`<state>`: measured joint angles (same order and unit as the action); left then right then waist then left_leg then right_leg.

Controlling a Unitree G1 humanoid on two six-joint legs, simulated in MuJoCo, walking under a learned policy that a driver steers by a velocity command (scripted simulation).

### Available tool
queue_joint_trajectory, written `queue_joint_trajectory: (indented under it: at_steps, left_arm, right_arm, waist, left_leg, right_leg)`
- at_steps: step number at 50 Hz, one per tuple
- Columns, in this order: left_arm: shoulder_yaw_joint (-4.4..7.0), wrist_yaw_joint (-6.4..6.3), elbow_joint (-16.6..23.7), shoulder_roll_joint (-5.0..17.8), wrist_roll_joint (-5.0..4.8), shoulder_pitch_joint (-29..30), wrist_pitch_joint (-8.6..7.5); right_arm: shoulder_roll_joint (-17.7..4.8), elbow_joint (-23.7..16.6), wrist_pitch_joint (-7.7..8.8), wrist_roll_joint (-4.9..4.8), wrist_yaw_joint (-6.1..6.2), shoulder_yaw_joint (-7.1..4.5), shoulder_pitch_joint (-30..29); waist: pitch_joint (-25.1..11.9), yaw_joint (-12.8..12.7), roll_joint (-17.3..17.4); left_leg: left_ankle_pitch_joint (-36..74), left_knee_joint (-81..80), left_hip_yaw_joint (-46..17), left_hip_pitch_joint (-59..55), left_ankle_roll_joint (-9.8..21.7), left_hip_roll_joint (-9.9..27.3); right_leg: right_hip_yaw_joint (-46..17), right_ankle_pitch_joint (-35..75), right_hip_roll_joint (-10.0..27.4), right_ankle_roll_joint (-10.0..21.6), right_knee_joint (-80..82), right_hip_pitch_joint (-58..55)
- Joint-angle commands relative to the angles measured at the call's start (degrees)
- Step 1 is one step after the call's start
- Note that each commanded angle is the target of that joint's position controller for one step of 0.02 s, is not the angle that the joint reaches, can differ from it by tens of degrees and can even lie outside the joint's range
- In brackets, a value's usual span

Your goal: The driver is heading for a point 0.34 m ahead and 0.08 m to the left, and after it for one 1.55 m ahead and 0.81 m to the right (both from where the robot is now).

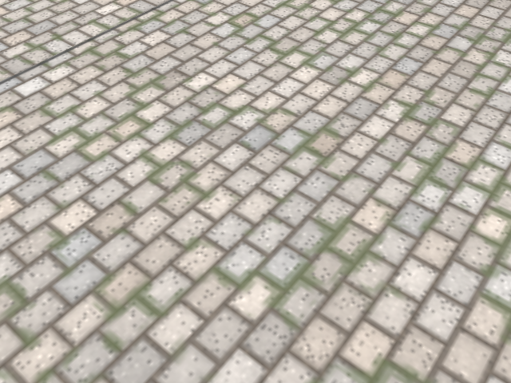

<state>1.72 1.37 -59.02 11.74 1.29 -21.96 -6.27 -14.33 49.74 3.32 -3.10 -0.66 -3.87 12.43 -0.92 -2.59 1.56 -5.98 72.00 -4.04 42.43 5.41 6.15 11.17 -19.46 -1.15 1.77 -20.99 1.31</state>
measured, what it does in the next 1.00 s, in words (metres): walks ahead, turning right: left foot, then right foot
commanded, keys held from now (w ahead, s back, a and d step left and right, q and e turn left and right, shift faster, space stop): w+q+shift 0.16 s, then w+e+shift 0.84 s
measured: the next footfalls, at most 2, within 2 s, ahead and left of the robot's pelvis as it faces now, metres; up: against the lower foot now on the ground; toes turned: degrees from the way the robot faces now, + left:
left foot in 0.26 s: +0.38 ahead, +0.12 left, +0.00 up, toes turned +13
right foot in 0.74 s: +0.82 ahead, +0.00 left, +0.00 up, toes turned -10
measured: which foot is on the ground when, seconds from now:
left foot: up 0.00-0.24, down 0.26-0.72, up 0.74-1.00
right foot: down 0.00-0.24, up 0.26-0.72, down 0.74-1.00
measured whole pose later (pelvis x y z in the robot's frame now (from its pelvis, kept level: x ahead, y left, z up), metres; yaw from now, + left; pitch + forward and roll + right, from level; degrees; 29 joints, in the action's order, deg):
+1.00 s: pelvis +0.84 +0.03 +0.00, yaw -22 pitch +1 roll +0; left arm 2.6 0.5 -47.2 10.4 -1.5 -27.7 -4.3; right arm -11.6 32.1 8.9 0.9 0.5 0.0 -2.9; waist 0.8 -5.1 0.7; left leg -8.4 51.0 -11.3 39.2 -1.9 4.7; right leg -9.0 -17.1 -11.0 9.2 -26.5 8.5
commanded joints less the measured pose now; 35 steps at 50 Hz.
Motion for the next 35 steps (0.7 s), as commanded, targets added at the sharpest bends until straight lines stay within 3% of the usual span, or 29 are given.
queue_joint_trajectory:
  at_steps: [1, 3, 6, 8, 9, 10, 11, 12, 13, 14, 15, 16, 17, 18, 19, 20, 21, 22, 24, 26, 29, 31, 33, 35]
  left_arm:
    - [0.88, -1.22, 3.8, 6.9, 0.63, 5.0, -0.97]
    - [0.81, -2.24, 3.7, 7.3, 0.59, 2.8, -1.01]
    - [0.98, -3.19, 4.0, 8.9, 0.15, 0.4, -0.51]
    - [1.57, -4.01, 5.1, 11.9, -0.12, 0.3, 0.17]
    - [1.84, -4.43, 4.4, 12.9, -0.44, -2.5, 0.56]
    - [2.10, -4.81, 3.8, 14.1, -0.76, -3.6, 1.14]
    - [2.33, -4.83, 3.9, 15.1, -0.66, -2.0, 1.82]
    - [2.36, -4.10, 4.4, 15.7, -0.33, 1.4, 2.29]
    - [2.14, -3.30, 5.0, 15.0, -1.09, 6.7, 2.47]
    - [-0.65, -1.86, 6.9, 3.4, -0.48, 3.5, 1.15]
    - [-1.84, -0.86, 8.9, -0.5, -6.15, -2.7, -2.27]
    - [0.25, -0.69, 10.8, 7.2, -8.08, 6.7, -3.49]
    - [0.45, -0.60, 12.9, 7.0, -8.23, 8.8, -3.40]
    - [0.37, -0.98, 12.1, 5.7, -6.80, 8.3, -2.32]
    - [0.77, -1.11, 11.4, 5.7, -5.56, 5.3, -0.80]
    - [1.11, -1.05, 10.4, 5.7, -5.25, 2.2, 0.83]
    - [1.42, -1.03, 10.0, 5.5, -5.22, 0.9, 2.03]
    - [1.50, -1.02, 10.3, 5.2, -5.28, 1.9, 3.00]
    - [1.40, -0.98, 12.1, 4.7, -4.88, 7.1, 4.00]
    - [1.43, -0.68, 13.9, 4.9, -4.39, 11.9, 3.82]
    - [1.37, 0.20, 16.4, 5.0, -4.20, 18.1, 2.58]
    - [1.25, 1.36, 18.0, 4.7, -4.14, 20.6, 1.69]
    - [1.96, 2.43, 19.4, 5.8, -4.24, 20.7, 1.06]
    - [3.58, 2.69, 18.2, 9.1, -4.92, 11.2, 2.37]
  right_arm:
    - [-1.3, -4.8, -0.89, 0.31, -0.27, -0.20, -2.9]
    - [-1.5, -6.8, -0.64, 0.71, -0.79, -0.15, -6.8]
    - [-0.9, -9.8, 0.11, 0.62, -2.61, 0.27, -11.8]
    - [-1.7, -11.8, 0.60, 0.66, -3.84, -0.10, -13.3]
    - [-1.7, -12.5, 0.62, 0.82, -4.16, -0.19, -13.4]
    - [-2.3, -12.5, 0.24, 0.76, -4.17, -0.60, -11.1]
    - [-4.7, -11.3, -0.41, 0.52, -3.90, -1.79, -5.0]
    - [-9.0, -8.5, -1.36, 0.54, -2.95, -3.84, 6.6]
    - [-12.3, -4.3, -2.05, 0.38, -1.48, -5.79, 20.4]
    - [-14.2, -1.3, -1.81, 1.08, -0.36, -4.86, 21.3]
    - [-9.2, -4.6, 0.32, 4.07, -0.65, -2.74, 17.4]
    - [-4.4, -3.4, 1.69, 4.38, -1.23, -1.95, 17.2]
    - [-3.0, -3.0, 2.92, 3.95, -1.77, -1.45, 13.7]
    - [-1.8, -2.9, 3.92, 3.58, -2.10, -0.97, 8.3]
    - [-0.5, -2.8, 4.63, 4.34, -2.15, -0.53, 4.5]
    - [0.2, -2.3, 4.97, 4.54, -2.09, -0.22, 2.8]
    - [-0.3, -1.6, 5.04, 4.06, -1.91, -0.35, 2.4]
    - [-1.0, -0.9, 5.04, 3.74, -1.62, -0.49, 2.6]
    - [-2.2, -0.2, 5.15, 4.18, -0.63, -0.72, 3.9]
    - [-1.6, 0.1, 5.16, 4.70, 0.33, -0.39, 5.2]
    - [-2.7, 0.7, 5.08, 4.83, 2.00, -0.15, 9.3]
    - [-4.8, 0.6, 4.41, 4.74, 3.10, -0.32, 10.2]
    - [-8.3, -0.1, 3.47, 4.79, 4.19, -0.80, 10.5]
    - [-12.0, -1.3, 1.93, 4.37, 5.49, -1.83, 7.7]
  waist:
    - [10.5, 2.4, -3.4]
    - [11.7, 1.4, -2.1]
    - [12.2, 0.7, -1.1]
    - [9.6, 2.4, -3.5]
    - [7.8, 3.2, -5.2]
    - [6.4, 5.7, -7.6]
    - [4.0, 10.4, -9.8]
    - [-0.5, 16.6, -11.5]
    - [-3.9, 24.1, -9.5]
    - [-4.0, 15.6, 11.6]
    - [-15.0, 10.3, 14.9]
    - [-8.5, 12.7, 5.0]
    - [-2.2, 9.5, 0.1]
    - [1.4, 6.0, -5.7]
    - [3.1, 2.9, -4.6]
    - [3.5, 0.8, -2.9]
    - [3.9, -0.2, -1.9]
    - [5.1, -0.3, -1.7]
    - [7.4, 1.4, -1.5]
    - [9.1, 3.0, -1.0]
    - [10.2, 5.3, -1.3]
    - [9.8, 5.3, -1.4]
    - [6.0, 3.6, 1.4]
    - [0.2, -3.3, 8.2]
  left_leg:
    - [7.2, -4.7, -1.2, 7.8, -0.8, 1.6]
    - [11.5, -10.6, 1.8, 8.4, -0.6, 0.7]
    - [13.7, -20.4, 7.0, 6.6, 1.4, -0.7]
    - [11.2, -25.7, 13.0, -2.0, 3.3, -4.5]
    - [8.5, -26.4, 14.2, -6.8, 4.1, -6.9]
    - [4.6, -27.0, 14.3, -11.0, 4.9, -8.9]
    - [-0.6, -27.8, 13.4, -17.2, 6.1, -10.1]
    - [-4.8, -30.6, 10.4, -28.1, 8.0, -9.7]
    - [-4.2, -39.3, 6.5, -46.3, 9.0, -8.4]
    - [-10.0, -33.7, -9.3, -59.9, 9.2, 2.2]
    - [-28.9, -47.1, -39.0, -65.3, 16.3, 12.5]
    - [-31.5, -57.2, -36.6, -58.1, 12.5, 12.3]
    - [-30.8, -59.8, -31.7, -50.2, 11.3, 12.6]
    - [-26.7, -61.1, -26.1, -42.6, 9.3, 11.6]
    - [-22.4, -61.0, -19.6, -35.7, 7.4, 10.0]
    - [-17.7, -61.3, -13.5, -30.9, 4.9, 8.4]
    - [-13.4, -61.9, -8.1, -28.9, 3.1, 7.2]
    - [-9.6, -62.6, -3.5, -27.2, 1.2, 6.5]
    - [-1.3, -64.1, 4.3, -26.9, -1.2, 4.4]
    - [6.5, -65.2, 11.4, -27.5, -3.4, 0.7]
    - [16.4, -66.1, 15.8, -34.5, -5.5, 0.3]
    - [28.2, -64.6, 18.4, -40.6, -7.7, 1.2]
    - [53.8, -57.6, 20.2, -45.7, -9.2, 2.3]
    - [75.8, -44.7, 20.2, -47.7, -8.5, 5.4]
  right_leg:
    - [-5.6, 10.9, 14.3, 1.7, 16.6, 7.7]
    - [-1.7, 15.2, 13.9, 1.0, 18.1, 5.7]
    - [3.6, 27.7, 13.9, -1.2, 17.0, -0.2]
    - [6.6, 56.1, 14.0, -2.8, 11.5, -3.0]
    - [5.9, 70.5, 15.7, -1.8, 8.1, -5.0]
    - [5.2, 81.6, 17.7, -0.2, 4.0, -7.1]
    - [4.0, 88.1, 19.2, 2.0, -3.9, -8.4]
    - [1.7, 87.2, 19.5, 4.5, -15.2, -7.2]
    - [2.1, 74.6, 15.4, 4.7, -34.5, 3.6]
    - [-2.0, -7.9, 4.5, 4.8, -61.5, 27.4]
    - [-20.5, -12.4, -2.5, 7.3, -72.5, 39.6]
    - [-21.5, -6.1, 0.7, 8.6, -71.7, 41.7]
    - [-21.1, 0.1, 3.4, 8.4, -67.0, 43.1]
    - [-21.3, 4.3, 7.0, 7.1, -63.2, 41.2]
    - [-21.5, 7.9, 9.3, 5.8, -61.2, 37.7]
    - [-21.8, 9.7, 11.2, 4.6, -60.3, 34.3]
    - [-21.5, 10.2, 12.3, 3.6, -59.0, 34.0]
    - [-21.1, 10.8, 13.3, 2.7, -58.0, 35.5]
    - [-19.8, 15.8, 13.5, 1.4, -54.8, 40.4]
    - [-16.9, 22.3, 11.4, 1.1, -47.3, 42.0]
    - [-11.3, 29.4, 8.5, 1.4, -35.8, 44.8]
    - [-6.8, 31.0, 5.9, 2.8, -27.3, 43.6]
    - [0.0, 29.3, 0.8, 4.6, -21.6, 35.5]
    - [2.4, 22.5, -2.7, 5.8, -23.4, 23.3]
